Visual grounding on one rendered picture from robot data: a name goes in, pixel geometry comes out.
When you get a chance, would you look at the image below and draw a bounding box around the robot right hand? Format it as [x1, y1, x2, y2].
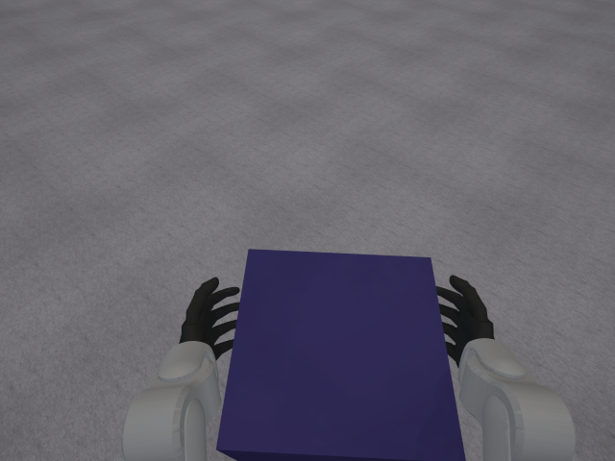
[436, 275, 495, 367]

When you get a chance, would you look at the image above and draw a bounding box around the right robot forearm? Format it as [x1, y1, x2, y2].
[458, 338, 577, 461]

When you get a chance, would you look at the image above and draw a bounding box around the carton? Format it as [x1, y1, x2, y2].
[216, 249, 466, 461]

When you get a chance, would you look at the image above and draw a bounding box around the robot left hand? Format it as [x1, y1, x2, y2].
[179, 277, 240, 360]

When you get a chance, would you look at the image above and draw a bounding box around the left robot forearm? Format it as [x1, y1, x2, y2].
[121, 341, 221, 461]

